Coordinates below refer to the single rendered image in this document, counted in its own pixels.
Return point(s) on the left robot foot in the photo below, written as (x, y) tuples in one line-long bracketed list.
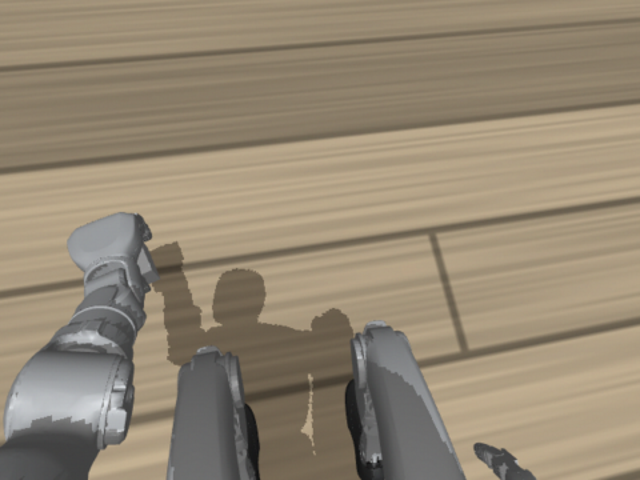
[(253, 442)]

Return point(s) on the left robot arm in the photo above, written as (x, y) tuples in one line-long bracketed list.
[(75, 395)]

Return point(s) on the right robot hand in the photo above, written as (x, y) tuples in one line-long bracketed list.
[(504, 465)]

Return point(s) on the left robot hand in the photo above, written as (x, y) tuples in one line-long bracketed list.
[(119, 234)]

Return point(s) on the right robot foot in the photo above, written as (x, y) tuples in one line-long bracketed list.
[(365, 470)]

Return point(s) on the small box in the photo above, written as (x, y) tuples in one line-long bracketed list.
[(147, 266)]

